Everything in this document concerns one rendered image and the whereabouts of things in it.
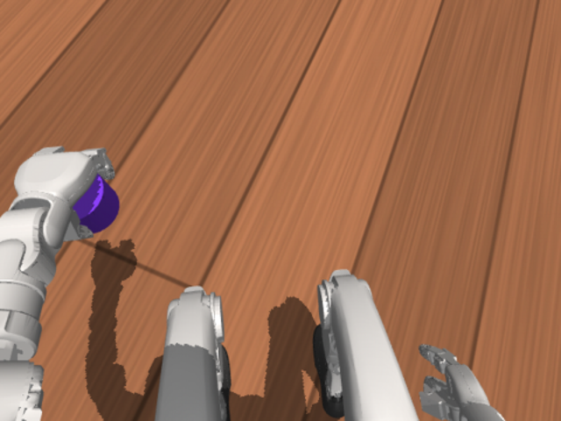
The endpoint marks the right robot arm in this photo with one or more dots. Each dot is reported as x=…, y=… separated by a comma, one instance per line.
x=479, y=412

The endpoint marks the left robot hand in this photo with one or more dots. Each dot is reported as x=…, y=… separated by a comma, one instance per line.
x=67, y=175

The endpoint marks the tin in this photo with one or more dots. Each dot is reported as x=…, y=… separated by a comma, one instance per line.
x=98, y=207

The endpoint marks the left robot arm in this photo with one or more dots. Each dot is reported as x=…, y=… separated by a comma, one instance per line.
x=31, y=234

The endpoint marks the right robot foot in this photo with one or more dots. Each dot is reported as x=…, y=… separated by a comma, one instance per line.
x=333, y=406

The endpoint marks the right robot hand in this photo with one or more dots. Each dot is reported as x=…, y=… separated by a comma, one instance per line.
x=444, y=400

